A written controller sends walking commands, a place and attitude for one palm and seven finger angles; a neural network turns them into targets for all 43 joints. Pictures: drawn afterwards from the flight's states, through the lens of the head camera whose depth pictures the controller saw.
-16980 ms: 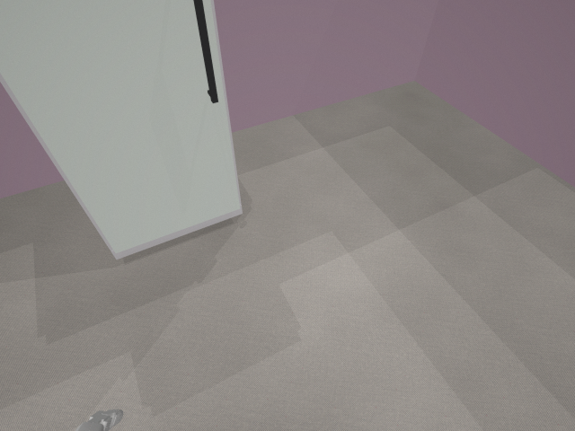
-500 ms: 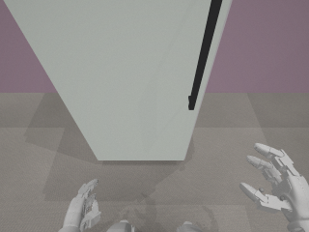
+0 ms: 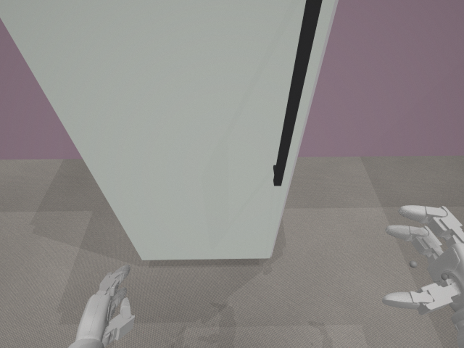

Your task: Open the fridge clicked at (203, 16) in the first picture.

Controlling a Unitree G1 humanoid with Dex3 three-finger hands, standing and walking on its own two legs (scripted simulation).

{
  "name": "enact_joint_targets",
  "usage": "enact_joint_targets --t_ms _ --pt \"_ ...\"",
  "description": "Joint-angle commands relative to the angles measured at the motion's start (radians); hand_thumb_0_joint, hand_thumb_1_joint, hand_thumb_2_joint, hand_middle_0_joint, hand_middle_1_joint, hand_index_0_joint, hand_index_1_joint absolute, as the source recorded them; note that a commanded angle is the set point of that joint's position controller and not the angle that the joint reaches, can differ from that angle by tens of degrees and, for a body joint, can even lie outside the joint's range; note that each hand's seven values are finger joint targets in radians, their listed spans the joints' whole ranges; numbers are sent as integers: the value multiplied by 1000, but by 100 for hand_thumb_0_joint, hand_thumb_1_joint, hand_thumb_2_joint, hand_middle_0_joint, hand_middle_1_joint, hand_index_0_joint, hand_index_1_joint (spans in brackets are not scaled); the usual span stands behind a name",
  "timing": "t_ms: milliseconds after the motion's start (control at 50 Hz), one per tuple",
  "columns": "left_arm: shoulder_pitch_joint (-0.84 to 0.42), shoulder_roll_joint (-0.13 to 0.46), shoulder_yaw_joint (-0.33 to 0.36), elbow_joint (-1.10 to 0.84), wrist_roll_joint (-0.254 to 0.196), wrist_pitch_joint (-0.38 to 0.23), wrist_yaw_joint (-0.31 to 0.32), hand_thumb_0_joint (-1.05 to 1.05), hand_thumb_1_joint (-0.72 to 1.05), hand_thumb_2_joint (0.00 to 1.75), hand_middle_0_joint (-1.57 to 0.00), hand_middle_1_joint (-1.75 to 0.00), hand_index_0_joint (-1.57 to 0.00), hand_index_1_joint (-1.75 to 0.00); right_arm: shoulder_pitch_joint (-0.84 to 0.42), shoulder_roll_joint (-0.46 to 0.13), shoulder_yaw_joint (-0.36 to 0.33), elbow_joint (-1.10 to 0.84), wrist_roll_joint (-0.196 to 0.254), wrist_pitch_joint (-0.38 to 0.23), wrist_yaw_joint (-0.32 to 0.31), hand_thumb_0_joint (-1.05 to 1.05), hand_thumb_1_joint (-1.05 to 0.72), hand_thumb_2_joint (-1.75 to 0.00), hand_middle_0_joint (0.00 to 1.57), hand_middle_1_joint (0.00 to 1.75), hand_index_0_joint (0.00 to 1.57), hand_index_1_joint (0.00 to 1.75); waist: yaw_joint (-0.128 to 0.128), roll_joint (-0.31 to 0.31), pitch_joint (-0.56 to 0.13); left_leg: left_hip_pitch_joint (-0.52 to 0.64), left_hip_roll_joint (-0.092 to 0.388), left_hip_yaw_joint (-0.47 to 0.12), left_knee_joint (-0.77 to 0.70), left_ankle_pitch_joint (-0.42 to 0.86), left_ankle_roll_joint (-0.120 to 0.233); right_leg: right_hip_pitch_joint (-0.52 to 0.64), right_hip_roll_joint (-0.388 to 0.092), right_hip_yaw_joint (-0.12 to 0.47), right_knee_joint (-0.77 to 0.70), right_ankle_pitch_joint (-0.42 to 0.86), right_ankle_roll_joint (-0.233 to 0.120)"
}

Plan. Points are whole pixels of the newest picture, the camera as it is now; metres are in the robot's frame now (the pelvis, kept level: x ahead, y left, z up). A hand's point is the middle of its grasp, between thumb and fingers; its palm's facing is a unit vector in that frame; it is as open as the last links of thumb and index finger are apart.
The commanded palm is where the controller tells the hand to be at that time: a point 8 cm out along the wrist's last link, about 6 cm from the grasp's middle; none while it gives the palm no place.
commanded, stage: raise the hand to about handle height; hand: right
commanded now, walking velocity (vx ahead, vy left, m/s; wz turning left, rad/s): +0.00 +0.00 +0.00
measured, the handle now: (290, 105) +0.53 -0.09 +0.14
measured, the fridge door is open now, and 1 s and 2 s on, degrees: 0 0 0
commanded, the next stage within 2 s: move the hooked fingers beside the handle in 0.88 s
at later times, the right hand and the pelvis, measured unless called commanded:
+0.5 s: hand (437, 224) +0.28 -0.27 +0.13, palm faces +0.01 +1.00 -0.04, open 14.0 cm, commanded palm +0.24 -0.31 +0.14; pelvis +0.00 +0.01 +0.02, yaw +0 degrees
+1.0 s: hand (434, 229) +0.27 -0.27 +0.13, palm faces +0.02 +1.00 -0.04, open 14.0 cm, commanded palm +0.24 -0.31 +0.14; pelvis +0.00 +0.01 +0.02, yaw +0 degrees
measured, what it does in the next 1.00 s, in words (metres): stands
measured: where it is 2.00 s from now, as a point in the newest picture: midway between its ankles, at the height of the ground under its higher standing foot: outside the picture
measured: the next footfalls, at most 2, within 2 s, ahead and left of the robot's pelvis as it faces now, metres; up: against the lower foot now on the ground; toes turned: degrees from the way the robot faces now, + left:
none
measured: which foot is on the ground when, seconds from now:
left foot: down 0.00-1.00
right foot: down 0.00-1.00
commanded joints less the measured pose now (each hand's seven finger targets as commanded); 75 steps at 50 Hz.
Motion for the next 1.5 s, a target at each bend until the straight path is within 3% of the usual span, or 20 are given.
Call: enact_joint_targets --t_ms 0,160,200,280,360,400,560,600,640,700,780,800,960,1040,1140,1200,1240,1300,1460,1480 --pt "-48 135 48 -139 -2 -48 12 0 90 90 -20 -30 -20 -30 -185 -230 -122 -170 36 -27 25 0 50 -30 30 120 30 120 -7 -59 -160 101 -57 -31 -105 275 34 129 31 56 -169 320 7" --pt "-62 132 39 -131 -7 -43 26 0 90 90 -20 -30 -20 -30 -329 -279 -152 -124 36 13 55 0 50 -30 30 120 30 120 -5 -76 -171 131 -52 -30 -144 289 32 195 29 60 -213 337 6" --pt "-59 137 36 -123 -7 -40 29 0 90 90 -20 -30 -20 -30 -348 -298 -165 -68 37 27 62 0 50 -30 30 120 30 120 -6 -23 -142 144 -53 -34 -165 267 33 180 29 59 -223 313 3" --pt "-69 137 35 -122 -12 -36 34 0 90 90 -20 -30 -20 -30 -423 -325 -176 -46 37 43 83 0 50 -30 30 120 30 120 -5 -63 -155 152 -47 -40 -184 252 31 204 34 58 -243 296 2" --pt "-69 137 33 -120 -15 -33 37 0 90 90 -20 -30 -20 -30 -476 -360 -198 -26 39 49 93 0 50 -30 30 120 30 120 -6 -53 -164 177 -46 -45 -204 257 31 222 34 56 -258 300 -1" --pt "-60 139 33 -117 -14 -31 33 0 90 90 -20 -30 -20 -30 -418 -326 -180 58 44 66 105 0 50 -30 30 120 30 120 -6 3 -122 175 -45 -50 -216 258 30 196 33 49 -256 296 -4" --pt "-66 139 44 -134 -12 -34 24 0 90 90 -20 -30 -20 -30 -436 -357 -211 -39 36 44 87 0 50 -30 30 120 30 120 -17 -56 -183 187 -43 -51 -204 277 31 231 36 42 -259 321 -4" --pt "-61 141 42 -124 -9 -34 25 0 90 90 -20 -30 -20 -30 -427 -364 -217 -29 36 37 77 0 50 -30 30 120 30 120 -16 -26 -159 193 -44 -54 -210 271 31 216 32 40 -259 316 -3" --pt "-65 138 42 -123 -13 -35 28 0 90 90 -20 -30 -20 -30 -451 -351 -208 -41 36 30 76 0 50 -30 30 120 30 120 -11 -71 -161 184 -43 -58 -213 258 29 225 36 39 -266 297 -3" --pt "-60 139 43 -117 -11 -36 32 0 90 90 -20 -30 -20 -30 -446 -341 -194 -17 34 35 81 0 50 -30 30 120 30 120 -7 -41 -139 187 -42 -59 -218 262 30 216 33 37 -263 298 -5" --pt "-66 136 43 -118 -14 -39 35 0 90 90 -20 -30 -20 -30 -458 -338 -185 -42 27 34 87 0 50 -30 30 120 30 120 -5 -93 -168 180 -43 -54 -210 283 29 246 36 41 -264 317 -4" --pt "-61 137 43 -118 -11 -39 34 0 90 90 -20 -30 -20 -30 -448 -346 -193 -33 32 35 89 0 50 -30 30 120 30 120 -6 -45 -161 189 -44 -57 -214 291 29 238 33 39 -259 323 -7" --pt "-68 138 40 -118 -17 -35 33 0 90 90 -20 -30 -20 -30 -453 -326 -176 -1 31 50 90 0 50 -30 30 120 30 120 -2 -49 -137 161 -46 -45 -217 251 28 231 35 47 -275 285 -3" --pt "-64 134 37 -110 -17 -34 40 0 90 90 -20 -30 -20 -30 -570 -265 -93 -26 25 43 80 0 50 -30 30 120 30 120 21 -46 -145 142 -48 -46 -219 241 27 256 33 50 -274 269 -4" --pt "-64 132 33 -98 -16 -27 46 0 90 90 -20 -30 -20 -30 -643 -265 -72 9 -10 49 38 0 50 -30 30 120 30 120 19 -56 -148 137 -41 -46 -220 211 30 252 33 55 -286 248 -1" --pt "-58 133 35 -96 -12 -16 44 0 90 90 -20 -30 -20 -30 -626 -308 -116 41 -19 46 11 0 50 -30 30 120 30 120 2 -15 -164 167 -40 -45 -221 222 33 243 29 54 -289 271 0" --pt "-65 127 32 -102 -13 -11 40 0 90 90 -20 -30 -20 -30 -628 -285 -102 52 -24 45 3 0 50 -30 30 120 30 120 -1 -51 -174 177 -36 -47 -213 256 33 243 32 45 -289 294 2" --pt "-54 131 33 -96 -12 0 37 0 90 90 -20 -30 -20 -30 -640 -302 -117 103 -25 40 -6 0 50 -30 30 120 30 120 -1 -13 -163 185 -38 -50 -217 258 32 221 29 41 -286 292 2" --pt "-26 139 42 -82 -16 24 36 0 90 90 -20 -30 -20 -30 -781 -272 -62 180 -38 23 6 0 50 -30 30 120 30 120 32 -32 -191 148 -37 -61 -207 270 29 220 33 32 -266 283 -3" --pt "-19 141 47 -76 -15 26 37 0 90 90 -20 -30 -20 -30 -801 -303 -89 187 -40 15 -1 0 50 -30 30 120 30 120 31 -16 -195 152 -36 -58 -204 272 29 216 31 36 -265 286 -2"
